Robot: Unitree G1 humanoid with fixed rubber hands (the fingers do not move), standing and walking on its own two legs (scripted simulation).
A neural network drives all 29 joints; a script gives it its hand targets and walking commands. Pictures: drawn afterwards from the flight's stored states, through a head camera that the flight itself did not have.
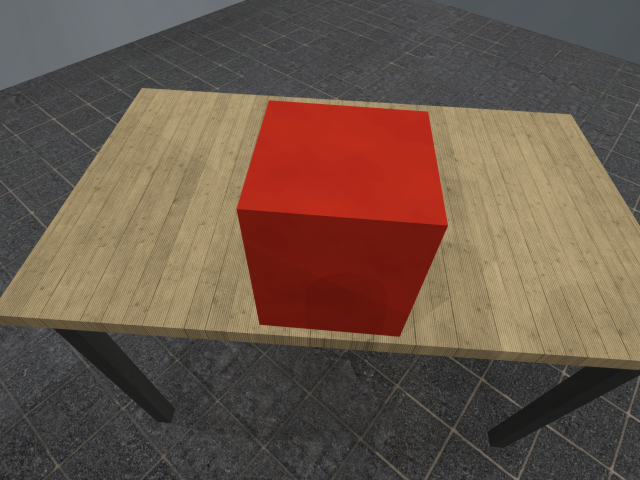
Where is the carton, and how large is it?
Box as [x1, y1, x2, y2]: [237, 100, 447, 336]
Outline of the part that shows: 269,100 237,206 237,213 259,324 399,336 447,226 427,112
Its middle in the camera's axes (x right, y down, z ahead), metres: +0.03 -0.02 +0.54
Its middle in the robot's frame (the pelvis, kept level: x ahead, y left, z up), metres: +0.43 -0.01 +0.07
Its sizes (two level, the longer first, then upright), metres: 0.210 0.200 0.250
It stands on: a table, 0.71 m high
